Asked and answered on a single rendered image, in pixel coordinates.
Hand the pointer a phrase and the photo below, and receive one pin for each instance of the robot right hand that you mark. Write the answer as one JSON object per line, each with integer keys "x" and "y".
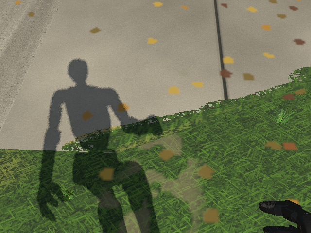
{"x": 291, "y": 212}

